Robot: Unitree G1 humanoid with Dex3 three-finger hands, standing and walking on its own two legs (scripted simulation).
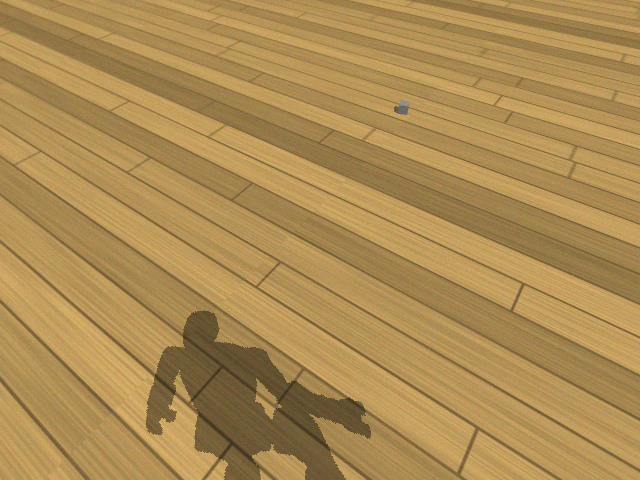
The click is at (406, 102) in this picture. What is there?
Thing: cube
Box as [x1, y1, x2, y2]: [398, 100, 409, 114]
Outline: 400,100 398,113 406,114 409,102
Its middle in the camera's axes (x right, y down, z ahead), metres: +0.51 -0.78 +2.30
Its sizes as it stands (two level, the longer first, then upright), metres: 0.056 0.056 0.056
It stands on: the floor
